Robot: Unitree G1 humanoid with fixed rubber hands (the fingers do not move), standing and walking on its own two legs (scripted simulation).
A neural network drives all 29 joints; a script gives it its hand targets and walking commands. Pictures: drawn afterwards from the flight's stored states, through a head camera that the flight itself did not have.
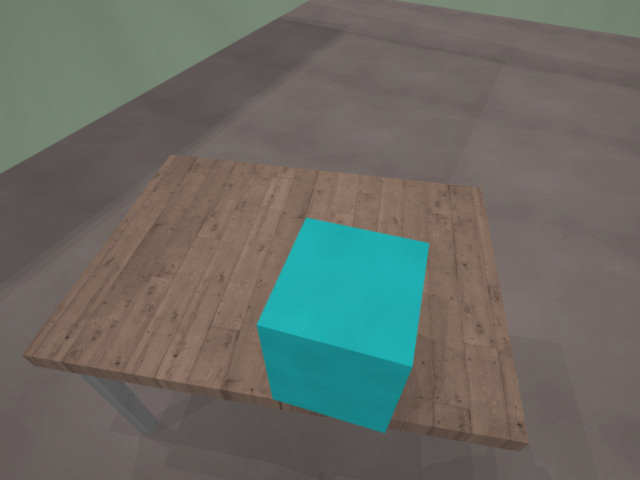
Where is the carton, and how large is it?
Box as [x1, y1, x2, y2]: [257, 218, 428, 432]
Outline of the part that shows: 306,218 257,323 258,333 272,397 277,400 384,432 412,366 428,243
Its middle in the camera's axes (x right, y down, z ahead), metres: +0.04 +0.13 +0.64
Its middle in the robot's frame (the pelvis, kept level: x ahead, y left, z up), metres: +0.39 -0.03 -0.09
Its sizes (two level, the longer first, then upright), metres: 0.210 0.200 0.250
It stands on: a table, 0.55 m high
